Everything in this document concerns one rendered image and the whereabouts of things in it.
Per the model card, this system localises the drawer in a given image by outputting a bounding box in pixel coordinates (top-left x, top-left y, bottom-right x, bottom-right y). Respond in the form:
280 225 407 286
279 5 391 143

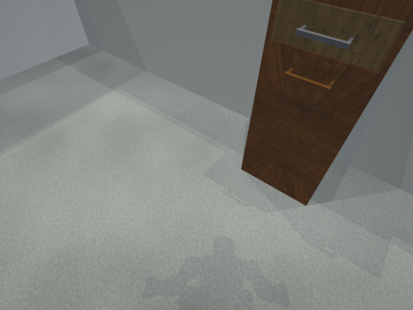
272 0 406 72

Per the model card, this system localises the handle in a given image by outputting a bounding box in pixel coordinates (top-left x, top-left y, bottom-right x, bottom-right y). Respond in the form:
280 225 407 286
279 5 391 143
283 71 331 93
295 25 354 49

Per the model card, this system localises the cabinet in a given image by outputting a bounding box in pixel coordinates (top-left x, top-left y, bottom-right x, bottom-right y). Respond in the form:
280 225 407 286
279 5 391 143
241 0 413 206

